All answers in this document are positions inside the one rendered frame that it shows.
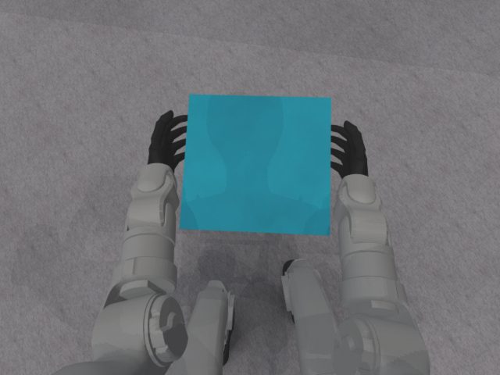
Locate robot right upper arm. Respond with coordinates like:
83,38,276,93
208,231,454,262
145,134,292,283
332,315,430,375

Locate robot right hand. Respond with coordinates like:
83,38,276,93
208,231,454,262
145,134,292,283
330,120,368,179

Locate robot left forearm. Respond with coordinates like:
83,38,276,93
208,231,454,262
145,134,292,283
91,163,180,358

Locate robot right forearm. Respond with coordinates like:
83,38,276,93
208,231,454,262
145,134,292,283
333,174,430,360

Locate robot right shin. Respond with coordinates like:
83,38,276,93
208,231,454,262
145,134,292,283
287,259,323,283

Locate robot left upper arm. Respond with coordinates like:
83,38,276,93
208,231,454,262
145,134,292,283
52,293,188,375

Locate carton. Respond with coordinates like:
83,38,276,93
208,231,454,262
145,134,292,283
180,95,331,236

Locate robot left hand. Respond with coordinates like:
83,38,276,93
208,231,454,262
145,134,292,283
148,110,188,173

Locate robot left thigh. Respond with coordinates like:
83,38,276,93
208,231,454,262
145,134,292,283
170,287,235,375

